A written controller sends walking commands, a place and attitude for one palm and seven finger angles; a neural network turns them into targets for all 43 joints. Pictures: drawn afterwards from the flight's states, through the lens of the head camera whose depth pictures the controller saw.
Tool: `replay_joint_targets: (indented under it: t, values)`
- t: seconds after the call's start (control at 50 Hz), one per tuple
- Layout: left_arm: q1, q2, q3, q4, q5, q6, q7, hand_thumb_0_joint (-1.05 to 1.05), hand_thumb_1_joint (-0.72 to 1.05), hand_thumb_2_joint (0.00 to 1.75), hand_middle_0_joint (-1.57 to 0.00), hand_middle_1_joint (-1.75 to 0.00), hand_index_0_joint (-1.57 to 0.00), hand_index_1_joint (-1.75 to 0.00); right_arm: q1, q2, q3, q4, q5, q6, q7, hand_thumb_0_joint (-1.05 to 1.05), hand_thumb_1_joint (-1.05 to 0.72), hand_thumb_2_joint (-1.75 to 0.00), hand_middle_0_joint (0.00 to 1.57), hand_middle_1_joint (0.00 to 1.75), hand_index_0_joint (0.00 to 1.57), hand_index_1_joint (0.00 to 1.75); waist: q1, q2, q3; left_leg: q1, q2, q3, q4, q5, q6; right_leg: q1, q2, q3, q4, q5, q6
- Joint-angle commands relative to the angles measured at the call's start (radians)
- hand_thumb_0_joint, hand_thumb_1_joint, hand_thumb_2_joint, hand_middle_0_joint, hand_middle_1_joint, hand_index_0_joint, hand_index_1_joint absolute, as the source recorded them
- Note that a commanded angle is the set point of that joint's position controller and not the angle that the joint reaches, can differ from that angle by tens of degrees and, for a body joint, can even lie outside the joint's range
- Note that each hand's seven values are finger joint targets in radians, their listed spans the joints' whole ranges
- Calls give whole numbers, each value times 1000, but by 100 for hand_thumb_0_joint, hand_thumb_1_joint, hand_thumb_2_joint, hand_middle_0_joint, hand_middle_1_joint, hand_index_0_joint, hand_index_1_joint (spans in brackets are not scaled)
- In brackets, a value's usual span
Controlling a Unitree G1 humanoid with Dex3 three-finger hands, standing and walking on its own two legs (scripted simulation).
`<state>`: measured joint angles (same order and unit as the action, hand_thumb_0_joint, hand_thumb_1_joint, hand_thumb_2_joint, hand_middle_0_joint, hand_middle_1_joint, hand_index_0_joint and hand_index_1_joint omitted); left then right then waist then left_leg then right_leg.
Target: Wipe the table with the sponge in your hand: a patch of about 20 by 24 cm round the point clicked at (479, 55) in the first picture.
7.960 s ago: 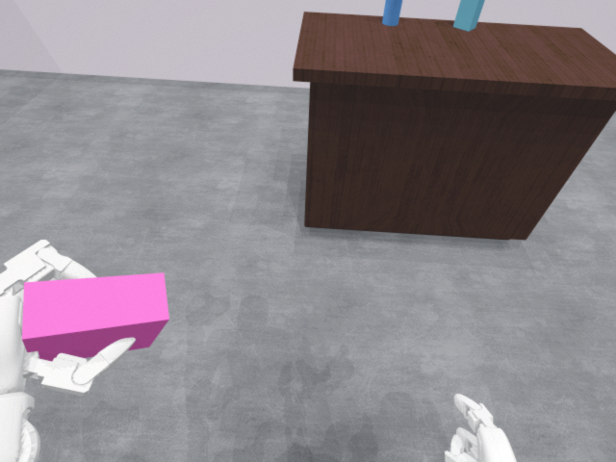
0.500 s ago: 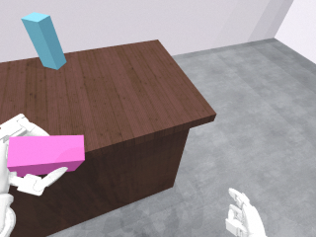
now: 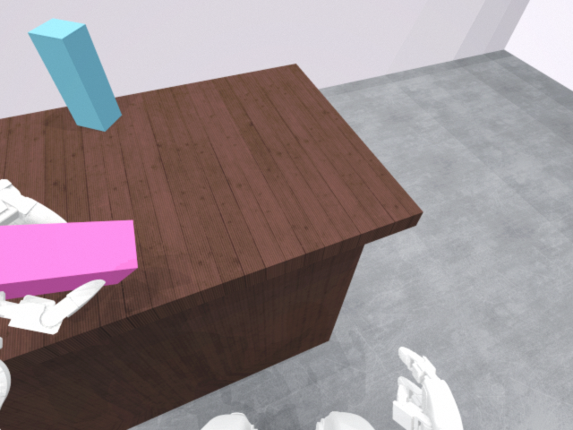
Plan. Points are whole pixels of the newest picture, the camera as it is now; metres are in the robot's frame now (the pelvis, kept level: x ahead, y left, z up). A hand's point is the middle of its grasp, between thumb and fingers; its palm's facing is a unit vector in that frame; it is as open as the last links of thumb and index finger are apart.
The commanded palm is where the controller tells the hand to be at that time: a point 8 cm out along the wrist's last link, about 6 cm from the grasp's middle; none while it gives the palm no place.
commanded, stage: shuffle to correct the standing spot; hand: left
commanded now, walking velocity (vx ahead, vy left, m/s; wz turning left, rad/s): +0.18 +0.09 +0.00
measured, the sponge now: (84, 259) +0.25 +0.22 +0.17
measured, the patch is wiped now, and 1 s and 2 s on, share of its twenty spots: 0.00 0.00 0.00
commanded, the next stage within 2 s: come to a stop and stand still in 0.08 s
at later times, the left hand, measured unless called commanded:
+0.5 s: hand (18, 211) +0.28 +0.30 +0.19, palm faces +0.40 -0.84 -0.36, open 9.1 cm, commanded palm +0.21 +0.34 +0.20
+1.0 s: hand (0, 244) +0.26 +0.31 +0.18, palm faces +0.27 -0.89 -0.36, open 9.1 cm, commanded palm +0.19 +0.37 +0.20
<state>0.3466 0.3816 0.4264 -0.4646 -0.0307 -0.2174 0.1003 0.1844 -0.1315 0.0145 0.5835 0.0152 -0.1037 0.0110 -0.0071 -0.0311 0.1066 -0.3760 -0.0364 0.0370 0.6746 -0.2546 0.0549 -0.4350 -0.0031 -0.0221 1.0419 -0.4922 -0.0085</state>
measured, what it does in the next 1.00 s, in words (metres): steps on the spot: right foot, then left foot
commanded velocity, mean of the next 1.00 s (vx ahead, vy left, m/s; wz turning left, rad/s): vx -0.01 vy -0.02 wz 0.00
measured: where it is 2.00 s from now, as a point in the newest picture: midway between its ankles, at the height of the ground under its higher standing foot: outside the picture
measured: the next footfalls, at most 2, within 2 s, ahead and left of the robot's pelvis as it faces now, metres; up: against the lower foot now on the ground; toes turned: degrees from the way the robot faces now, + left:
right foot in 0.06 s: +0.10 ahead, -0.05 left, +0.00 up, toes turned +2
left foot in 0.34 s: +0.13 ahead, +0.18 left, +0.00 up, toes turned +4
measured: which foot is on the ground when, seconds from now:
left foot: down 0.00-0.06, up 0.08-0.32, down 0.34-1.00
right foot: up 0.00-0.04, down 0.06-1.00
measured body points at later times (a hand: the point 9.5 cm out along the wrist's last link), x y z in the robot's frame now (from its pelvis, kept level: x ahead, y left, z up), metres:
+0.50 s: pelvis +0.05 +0.05 +0.01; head +0.09 +0.09 +0.46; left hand +0.26 +0.34 +0.21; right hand +0.26 -0.16 -0.05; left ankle +0.09 +0.18 -0.72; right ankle +0.06 -0.05 -0.72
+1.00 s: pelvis +0.04 +0.09 +0.02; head +0.06 +0.12 +0.47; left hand +0.23 +0.35 +0.19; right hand +0.22 -0.15 -0.04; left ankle +0.09 +0.18 -0.72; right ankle +0.06 -0.05 -0.72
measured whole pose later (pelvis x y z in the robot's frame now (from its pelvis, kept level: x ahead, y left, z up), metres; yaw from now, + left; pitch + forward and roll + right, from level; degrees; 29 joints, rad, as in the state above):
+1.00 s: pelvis +0.04 +0.09 +0.02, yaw +1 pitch -2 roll -1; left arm 0.45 0.36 0.28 -0.53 -0.02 -0.21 0.08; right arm 0.20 -0.20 -0.01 0.55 0.01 -0.14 -0.03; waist -0.01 -0.04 0.09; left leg -0.28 0.02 0.08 0.49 -0.18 0.04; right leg -0.20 -0.02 0.00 0.45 -0.21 0.03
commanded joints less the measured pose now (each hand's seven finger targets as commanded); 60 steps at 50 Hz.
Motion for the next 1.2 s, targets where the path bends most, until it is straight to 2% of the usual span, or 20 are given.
replay_joint_targets:
  t: [0.0,0.02,0.04,0.06,0.14,0.24,0.3,0.34,0.42,0.48,0.56,0.64,0.66,0.68,0.7,0.72,0.82,0.92,1.02,1.18]
  values:
    - [83,194,115,-310,-13,-86,25,0,10,130,-120,-160,-120,-160,-83,-175,-48,-160,0,-66,-11,0,-90,-90,20,30,20,30,40,180,-246,-227,179,-195,-261,-305,84,459,-12,-31,-448,84,-23]
    - [114,221,146,-270,-11,-82,31,0,10,130,-120,-160,-120,-160,-76,-167,-46,-156,-2,-56,-18,0,-90,-90,20,30,20,30,44,53,-243,-285,105,-101,-87,-325,36,509,-75,64,-588,32,-51]
    - [118,234,155,-240,-8,-72,30,0,10,130,-120,-160,-120,-160,-64,-153,-52,-159,-6,-36,-16,0,-90,-90,20,30,20,30,38,-213,-211,-383,0,-7,242,-305,-14,467,-286,435,-786,-195,-147]
    - [76,225,162,-218,-21,-67,30,0,10,130,-120,-160,-120,-160,-60,-180,-60,-153,-12,-27,-20,0,-90,-90,20,30,20,30,26,-254,-137,-412,4,-34,481,-233,-49,339,-432,647,-894,-211,-206]
    - [68,178,132,-111,-15,-70,35,0,10,130,-120,-160,-120,-160,-36,-184,-61,-97,-5,-34,-27,0,-90,-90,20,30,20,30,0,-54,-111,-358,105,-100,484,-97,-60,276,-349,380,-766,199,-204]
    - [-29,99,13,-83,1,-72,49,0,10,130,-120,-160,-120,-160,-75,-139,-39,-88,-19,-67,-49,0,-90,-90,20,30,20,30,19,-143,-186,100,16,116,-68,45,-38,210,-190,27,-632,480,-88]
    - [-128,104,-24,-244,2,-66,56,0,10,130,-120,-160,-120,-160,-69,-180,-73,-118,-12,-95,-66,0,-90,-90,20,30,20,30,20,-5,-244,305,74,33,-227,263,-20,232,-111,6,-442,562,-16]
    - [-126,133,-6,-339,10,-68,64,0,10,130,-120,-160,-120,-160,-84,-206,-84,-142,-10,-95,-65,0,-90,-90,20,30,20,30,32,185,-273,417,299,-232,-244,623,90,52,-25,-16,-236,112,23]
    - [-90,235,108,-459,16,-60,69,0,10,130,-120,-160,-120,-160,-93,-175,-74,-144,-20,-97,-35,0,-90,-90,20,30,20,30,28,366,-253,304,271,-173,-258,673,46,151,-21,-11,-353,80,3]
    - [54,206,125,-402,-2,-64,55,0,10,130,-120,-160,-120,-160,-68,-177,-70,-164,-7,-87,-15,0,-90,-90,20,30,20,30,21,310,-269,186,243,-106,-210,473,-4,319,-17,-19,-587,290,-5]
    - [197,132,105,-231,-40,-14,33,0,10,130,-120,-160,-120,-160,-40,-175,-71,-179,10,-48,-21,0,-90,-90,20,30,20,30,-1,5,-247,135,128,-35,-162,199,-63,324,-63,97,-645,546,-43]
    - [115,96,37,-125,-42,25,36,0,10,130,-120,-160,-120,-160,-62,-178,-46,-150,2,-29,-49,0,-90,-90,20,30,20,30,-2,42,-213,188,154,-49,-253,159,-46,249,-42,57,-665,442,-1]
    - [-878,873,571,-276,97,-86,4,0,10,130,-120,-160,-120,-160,19,-270,-105,-101,-60,-88,-60,0,-90,-90,20,30,20,30,73,-79,-16,21,134,23,-113,205,-37,122,-86,160,-782,551,32]
    - [-310,251,154,285,10,-24,-38,0,10,130,-120,-160,-120,-160,-16,-121,-51,-87,-10,-90,-59,0,-90,-90,20,30,20,30,26,-137,-199,167,35,-13,-158,197,-41,198,-138,172,-687,624,-71]
    - [-192,245,128,86,-2,-37,-26,0,10,130,-120,-160,-120,-160,-1,-187,-77,-143,-10,-91,-58,0,-90,-90,20,30,20,30,62,-77,-157,198,82,15,-165,235,-47,212,-119,210,-695,808,-11]
    - [-162,77,-35,155,-9,-5,-23,0,10,130,-120,-160,-120,-160,-24,-180,-77,-128,15,-93,-51,0,-90,-90,20,30,20,30,40,56,-237,303,96,35,-200,313,-39,259,-114,152,-613,807,-13]
    - [-118,66,-115,-268,-5,-27,7,0,10,130,-120,-160,-120,-160,-112,-177,-65,-181,14,-118,-12,0,-90,-90,20,30,20,30,52,94,-292,277,137,-46,-257,218,-10,290,-57,81,-619,383,9]
    - [45,299,179,-299,-6,-55,52,0,10,130,-120,-160,-120,-160,-117,-197,-64,-188,-5,-98,-44,0,-90,-90,20,30,20,30,47,35,-168,146,99,-79,-305,-100,-34,203,-58,89,-722,96,-20]
    - [32,217,151,-219,-18,-77,47,0,10,130,-120,-160,-120,-160,-86,-183,-59,-188,6,-84,-60,0,-90,-90,20,30,20,30,34,240,-138,7,168,-124,-438,-277,-14,310,-10,11,-596,155,-7]
    - [-55,81,-51,-208,14,-63,17,0,10,130,-120,-160,-120,-160,-38,-208,-63,-144,1,-134,-34,0,-90,-90,20,30,20,30,18,97,-169,126,149,-127,-382,-175,-22,254,-12,37,-677,214,1]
